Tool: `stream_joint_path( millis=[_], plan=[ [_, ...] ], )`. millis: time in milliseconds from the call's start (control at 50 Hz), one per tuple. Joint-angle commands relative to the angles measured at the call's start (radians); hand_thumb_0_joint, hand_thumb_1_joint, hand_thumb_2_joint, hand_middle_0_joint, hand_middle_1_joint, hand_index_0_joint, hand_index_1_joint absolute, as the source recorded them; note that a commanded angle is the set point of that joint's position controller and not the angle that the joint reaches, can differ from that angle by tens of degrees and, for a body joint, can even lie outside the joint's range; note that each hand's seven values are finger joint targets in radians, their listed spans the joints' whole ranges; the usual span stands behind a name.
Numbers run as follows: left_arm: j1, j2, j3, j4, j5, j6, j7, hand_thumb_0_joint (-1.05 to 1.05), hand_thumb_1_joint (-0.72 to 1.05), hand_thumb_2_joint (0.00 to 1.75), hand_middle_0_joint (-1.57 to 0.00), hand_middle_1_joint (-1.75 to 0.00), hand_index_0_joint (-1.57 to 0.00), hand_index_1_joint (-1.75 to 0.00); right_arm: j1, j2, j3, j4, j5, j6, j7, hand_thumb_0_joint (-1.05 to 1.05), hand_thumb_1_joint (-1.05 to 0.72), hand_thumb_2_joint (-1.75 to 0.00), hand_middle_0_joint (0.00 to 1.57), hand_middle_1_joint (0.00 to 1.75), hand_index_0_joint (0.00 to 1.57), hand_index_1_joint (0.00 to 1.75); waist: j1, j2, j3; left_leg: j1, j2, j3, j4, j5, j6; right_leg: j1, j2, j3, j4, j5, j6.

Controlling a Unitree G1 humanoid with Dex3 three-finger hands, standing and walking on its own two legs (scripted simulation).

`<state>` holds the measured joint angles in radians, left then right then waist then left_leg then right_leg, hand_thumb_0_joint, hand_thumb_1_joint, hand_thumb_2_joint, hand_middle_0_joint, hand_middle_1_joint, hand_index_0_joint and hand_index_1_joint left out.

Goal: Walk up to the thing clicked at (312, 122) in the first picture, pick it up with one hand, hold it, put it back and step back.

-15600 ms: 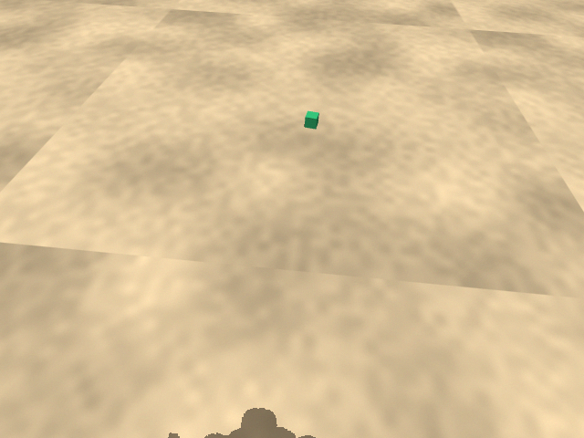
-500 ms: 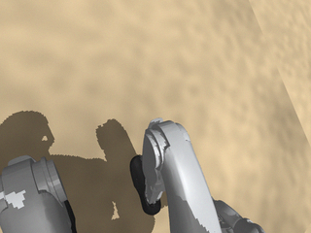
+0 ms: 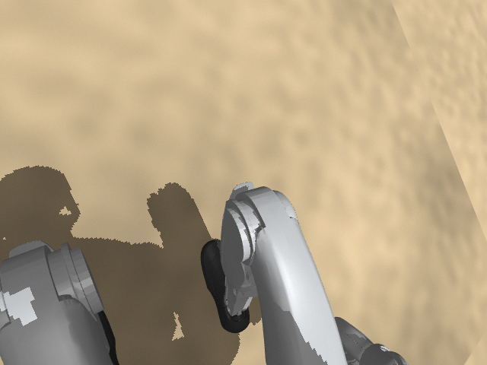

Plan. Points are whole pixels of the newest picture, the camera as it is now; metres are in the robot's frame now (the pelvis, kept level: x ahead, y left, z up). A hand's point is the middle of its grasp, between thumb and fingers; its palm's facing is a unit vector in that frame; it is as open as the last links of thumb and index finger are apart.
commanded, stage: close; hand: left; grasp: from above
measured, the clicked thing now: out of the picture +0.44 +0.31 -0.26
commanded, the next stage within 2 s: settle in 1.22 s
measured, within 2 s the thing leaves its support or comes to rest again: leaves its support in 1.68 s
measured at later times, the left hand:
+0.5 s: hand out of the picture +0.43 +0.31 -0.23, palm faces -0.47 -0.10 -0.88, open 11.9 cm
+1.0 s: hand out of the picture +0.42 +0.31 -0.23, palm faces -0.45 -0.10 -0.89, open 11.1 cm
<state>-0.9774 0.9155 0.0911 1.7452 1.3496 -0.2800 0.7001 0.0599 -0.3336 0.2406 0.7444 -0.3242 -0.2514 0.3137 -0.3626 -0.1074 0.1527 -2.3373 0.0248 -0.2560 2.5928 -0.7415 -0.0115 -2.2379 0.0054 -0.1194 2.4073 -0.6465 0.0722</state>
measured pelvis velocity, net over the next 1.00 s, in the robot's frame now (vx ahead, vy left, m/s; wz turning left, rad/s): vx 0.00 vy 0.00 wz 0.00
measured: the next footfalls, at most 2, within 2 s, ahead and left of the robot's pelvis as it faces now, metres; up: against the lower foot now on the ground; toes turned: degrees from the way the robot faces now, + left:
none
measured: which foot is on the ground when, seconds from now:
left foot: down 0.00-1.00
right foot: down 0.00-1.00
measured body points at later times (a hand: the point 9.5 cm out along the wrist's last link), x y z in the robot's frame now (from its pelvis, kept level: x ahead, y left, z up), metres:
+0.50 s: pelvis +0.00 +0.00 +0.00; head +0.26 +0.11 +0.35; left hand +0.45 +0.31 -0.18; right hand +0.05 -0.26 -0.07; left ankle +0.06 +0.13 -0.26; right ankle +0.12 -0.13 -0.26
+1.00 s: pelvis +0.00 +0.00 +0.00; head +0.25 +0.12 +0.35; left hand +0.44 +0.31 -0.18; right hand +0.06 -0.26 -0.06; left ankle +0.06 +0.13 -0.26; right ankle +0.12 -0.13 -0.26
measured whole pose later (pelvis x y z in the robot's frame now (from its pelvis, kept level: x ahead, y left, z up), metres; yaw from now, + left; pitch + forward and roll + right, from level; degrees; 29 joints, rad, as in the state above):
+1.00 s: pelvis +0.00 +0.00 +0.00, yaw +0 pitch +26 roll -13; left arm -1.00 0.95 0.09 1.76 1.33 -0.28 0.67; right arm 0.07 -0.36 0.25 0.71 -0.32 -0.25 0.29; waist -0.37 -0.11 0.16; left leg -2.33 0.02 -0.25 2.57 -0.72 -0.01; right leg -2.23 0.01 -0.12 2.39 -0.63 0.07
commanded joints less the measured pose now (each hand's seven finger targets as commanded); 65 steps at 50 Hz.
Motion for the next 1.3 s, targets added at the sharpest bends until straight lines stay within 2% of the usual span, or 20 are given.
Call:
stream_joint_path(
  millis=[0,60,80,180,240,280,380,460,500,600,780,800,880,900,960,980,1000,1040,1200,1280],
  plan=[
    [-0.265,0.215,0.022,-0.107,-0.019,0.026,0.055,0.00,-0.28,0.82,-0.26,-0.78,-0.25,-0.78,0.163,-0.347,-0.107,0.002,0.008,-0.012,-0.012,0.00,-0.89,-0.90,0.20,0.30,0.20,0.30,-0.048,0.472,-0.646,0.471,0.005,0.115,-0.292,0.217,0.013,0.324,0.050,-0.141,-0.194,0.226,-0.083],
    [-0.251,0.229,0.029,-0.081,-0.017,0.045,0.046,0.00,-0.24,0.80,-0.31,-0.73,-0.29,-0.74,0.160,-0.346,-0.109,0.000,0.010,-0.014,-0.011,0.00,-0.89,-0.90,0.20,0.30,0.20,0.30,-0.048,0.468,-0.620,0.445,0.003,0.124,-0.291,0.193,0.017,0.323,0.051,-0.132,-0.203,0.206,-0.085],
    [-0.243,0.255,0.059,-0.078,-0.019,0.050,0.043,0.00,-0.23,0.79,-0.32,-0.72,-0.31,-0.73,0.176,-0.347,-0.108,-0.004,0.014,-0.010,-0.012,0.00,-0.89,-0.90,0.20,0.30,0.20,0.30,-0.048,0.451,-0.633,0.448,0.004,0.125,-0.286,0.211,0.019,0.335,0.052,-0.134,-0.204,0.223,-0.082],
    [-0.243,0.227,0.051,-0.049,-0.039,0.053,0.000,0.00,-0.19,0.75,-0.34,-0.72,-0.33,-0.72,0.180,-0.344,-0.104,-0.010,0.020,-0.019,-0.009,0.00,-0.89,-0.90,0.20,0.30,0.20,0.30,-0.061,0.458,-0.606,0.440,0.000,0.130,-0.277,0.213,0.021,0.333,0.047,-0.131,-0.196,0.228,-0.079],
    [-0.257,0.240,0.050,-0.077,-0.049,0.032,-0.021,0.00,-0.16,0.72,-0.35,-0.71,-0.35,-0.70,0.179,-0.347,-0.106,0.000,0.023,-0.015,-0.016,0.00,-0.89,-0.90,0.20,0.30,0.20,0.30,-0.056,0.477,-0.618,0.454,0.001,0.123,-0.290,0.201,0.020,0.333,0.045,-0.135,-0.199,0.207,-0.080],
    [-0.249,0.228,0.036,-0.067,-0.039,0.021,-0.036,0.00,-0.13,0.73,-0.38,-0.70,-0.38,-0.70,0.178,-0.334,-0.089,-0.016,0.023,-0.012,-0.012,0.00,-0.89,-0.90,0.20,0.30,0.20,0.30,-0.062,0.454,-0.603,0.446,0.001,0.115,-0.288,0.190,0.020,0.318,0.043,-0.144,-0.190,0.200,-0.078],
    [-0.230,0.226,0.024,-0.066,-0.035,-0.007,-0.031,0.00,-0.07,0.70,-0.42,-0.67,-0.42,-0.67,0.177,-0.332,-0.080,-0.018,0.013,0.001,-0.020,0.00,-0.89,-0.90,0.20,0.30,0.20,0.30,-0.054,0.442,-0.611,0.443,-0.001,0.122,-0.284,0.209,0.020,0.338,0.047,-0.145,-0.199,0.218,-0.078],
    [-0.233,0.213,0.001,-0.093,-0.033,-0.014,-0.018,0.00,0.00,0.71,-0.49,-0.64,-0.48,-0.65,0.179,-0.352,-0.096,-0.019,0.011,0.000,-0.027,0.00,-0.89,-0.90,0.20,0.30,0.20,0.30,-0.057,0.454,-0.620,0.457,0.002,0.124,-0.290,0.205,0.019,0.342,0.056,-0.139,-0.212,0.216,-0.082],
    [-0.226,0.224,0.012,-0.086,-0.031,-0.011,-0.007,0.00,0.02,0.68,-0.49,-0.63,-0.49,-0.63,0.187,-0.335,-0.080,-0.021,0.012,0.003,-0.026,0.00,-0.89,-0.90,0.20,0.30,0.20,0.30,-0.052,0.423,-0.623,0.445,0.001,0.125,-0.284,0.208,0.021,0.352,0.053,-0.139,-0.213,0.222,-0.079],
    [-0.230,0.223,0.013,-0.075,-0.032,0.000,0.008,0.00,0.06,0.69,-0.55,-0.59,-0.53,-0.60,0.192,-0.344,-0.089,-0.021,0.010,0.004,-0.031,0.00,-0.89,-0.90,0.20,0.30,0.20,0.30,-0.055,0.438,-0.622,0.450,0.005,0.116,-0.302,0.204,0.016,0.343,0.056,-0.141,-0.214,0.213,-0.084],
    [-0.235,0.232,0.008,-0.074,-0.029,0.011,-0.003,0.00,0.17,0.68,-0.62,-0.58,-0.61,-0.59,0.180,-0.343,-0.085,-0.028,0.016,-0.004,-0.034,0.00,-0.89,-0.90,0.20,0.30,0.20,0.30,-0.059,0.428,-0.591,0.433,0.002,0.122,-0.297,0.177,0.020,0.335,0.050,-0.134,-0.218,0.196,-0.081],
    [-0.232,0.244,0.023,-0.072,-0.028,0.010,-0.001,0.00,0.19,0.68,-0.63,-0.58,-0.63,-0.59,0.186,-0.341,-0.085,-0.022,0.014,-0.001,-0.034,0.00,-0.89,-0.90,0.20,0.30,0.20,0.30,-0.052,0.433,-0.605,0.436,0.002,0.121,-0.300,0.189,0.020,0.333,0.051,-0.139,-0.220,0.199,-0.082],
    [-0.222,0.231,0.019,-0.053,-0.032,0.010,-0.007,0.00,0.22,0.67,-0.65,-0.59,-0.65,-0.59,0.182,-0.336,-0.077,-0.029,0.009,0.000,-0.033,0.00,-0.89,-0.90,0.20,0.30,0.20,0.30,-0.060,0.429,-0.591,0.435,0.000,0.121,-0.296,0.193,0.021,0.330,0.048,-0.141,-0.217,0.205,-0.079],
    [-0.220,0.212,0.000,-0.050,-0.034,0.013,-0.012,0.00,0.22,0.69,-0.66,-0.58,-0.65,-0.59,0.172,-0.339,-0.081,-0.032,0.011,-0.001,-0.035,0.00,-0.89,-0.90,0.20,0.30,0.20,0.30,-0.063,0.414,-0.582,0.435,0.000,0.123,-0.292,0.180,0.021,0.327,0.047,-0.138,-0.216,0.199,-0.078],
    [-0.248,0.226,-0.001,-0.067,-0.038,0.009,-0.013,0.00,0.25,0.69,-0.69,-0.58,-0.68,-0.59,0.180,-0.360,-0.087,-0.036,0.011,-0.004,-0.037,0.00,-0.89,-0.90,0.20,0.30,0.20,0.30,-0.069,0.444,-0.575,0.439,-0.001,0.123,-0.302,0.170,0.021,0.314,0.047,-0.139,-0.223,0.188,-0.080],
    [-0.239,0.231,0.009,-0.060,-0.037,0.009,-0.011,0.00,0.25,0.70,-0.69,-0.58,-0.68,-0.59,0.186,-0.350,-0.085,-0.033,0.010,-0.003,-0.037,0.00,-0.89,-0.90,0.20,0.30,0.20,0.30,-0.062,0.435,-0.580,0.448,0.001,0.116,-0.308,0.176,0.018,0.322,0.046,-0.142,-0.222,0.190,-0.080],
    [-0.231,0.227,-0.004,-0.066,-0.036,0.011,-0.012,0.00,0.27,0.71,-0.71,-0.57,-0.69,-0.59,0.163,-0.339,-0.079,-0.031,0.012,-0.001,-0.041,0.00,-0.89,-0.90,0.20,0.30,0.20,0.30,-0.055,0.421,-0.580,0.435,0.002,0.120,-0.307,0.156,0.017,0.326,0.048,-0.137,-0.229,0.174,-0.081],
    [-0.227,0.225,0.002,-0.056,-0.040,0.009,-0.013,0.00,0.29,0.70,-0.71,-0.57,-0.70,-0.59,0.183,-0.344,-0.079,-0.036,0.009,0.002,-0.040,0.00,-0.89,-0.90,0.20,0.30,0.20,0.30,-0.066,0.416,-0.577,0.423,0.001,0.122,-0.309,0.152,0.020,0.340,0.050,-0.132,-0.235,0.173,-0.081],
    [-0.216,0.222,0.001,-0.052,-0.034,0.003,-0.011,0.00,0.34,0.74,-0.76,-0.57,-0.74,-0.59,0.185,-0.343,-0.073,-0.033,0.007,0.007,-0.036,0.00,-0.89,-0.90,0.20,0.30,0.20,0.30,-0.054,0.453,-0.600,0.453,0.001,0.112,-0.307,0.217,0.015,0.336,0.053,-0.144,-0.214,0.227,-0.084],
    [-0.224,0.232,-0.007,-0.058,-0.041,0.005,-0.015,0.00,0.37,0.76,-0.79,-0.57,-0.77,-0.59,0.176,-0.343,-0.067,-0.043,0.010,0.007,-0.044,0.00,-0.89,-0.90,0.20,0.30,0.20,0.30,-0.061,0.419,-0.580,0.428,-0.002,0.123,-0.302,0.167,0.020,0.341,0.049,-0.134,-0.230,0.189,-0.081]
  ],
)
